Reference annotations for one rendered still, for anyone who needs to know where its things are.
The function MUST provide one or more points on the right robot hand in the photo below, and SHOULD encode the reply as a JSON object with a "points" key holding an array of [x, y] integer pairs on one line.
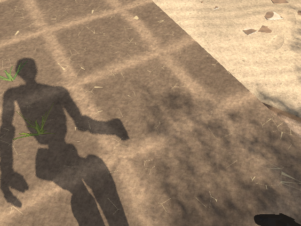
{"points": [[275, 220]]}

